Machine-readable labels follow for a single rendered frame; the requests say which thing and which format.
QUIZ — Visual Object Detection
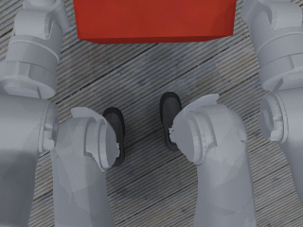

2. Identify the carton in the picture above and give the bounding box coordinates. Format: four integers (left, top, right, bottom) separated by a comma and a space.
73, 0, 237, 44

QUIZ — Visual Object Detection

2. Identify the right robot foot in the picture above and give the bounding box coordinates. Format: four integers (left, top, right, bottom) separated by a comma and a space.
159, 92, 182, 151

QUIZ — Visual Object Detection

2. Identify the robot left upper arm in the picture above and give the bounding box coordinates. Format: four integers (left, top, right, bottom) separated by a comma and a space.
0, 93, 60, 227

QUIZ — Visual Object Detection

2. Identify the left robot foot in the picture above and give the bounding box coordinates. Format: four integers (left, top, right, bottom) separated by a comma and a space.
102, 107, 126, 167

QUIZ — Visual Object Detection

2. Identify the robot right upper arm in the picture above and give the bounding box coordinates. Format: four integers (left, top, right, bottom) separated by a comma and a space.
258, 87, 303, 207

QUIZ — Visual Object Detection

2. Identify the robot foot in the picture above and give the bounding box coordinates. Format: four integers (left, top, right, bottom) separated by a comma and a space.
159, 92, 182, 151
102, 107, 126, 167

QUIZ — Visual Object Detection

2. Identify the right robot forearm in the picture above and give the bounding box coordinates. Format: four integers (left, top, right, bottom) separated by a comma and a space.
240, 0, 303, 92

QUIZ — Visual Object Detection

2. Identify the left robot forearm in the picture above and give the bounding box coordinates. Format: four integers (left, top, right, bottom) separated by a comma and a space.
0, 0, 70, 99

